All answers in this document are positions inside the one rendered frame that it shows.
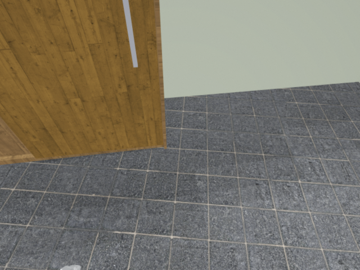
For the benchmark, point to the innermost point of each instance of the wardrobe door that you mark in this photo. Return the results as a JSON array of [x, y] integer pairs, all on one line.
[[67, 81], [10, 144]]

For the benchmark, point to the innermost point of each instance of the handle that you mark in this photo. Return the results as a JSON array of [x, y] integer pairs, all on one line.
[[130, 32]]

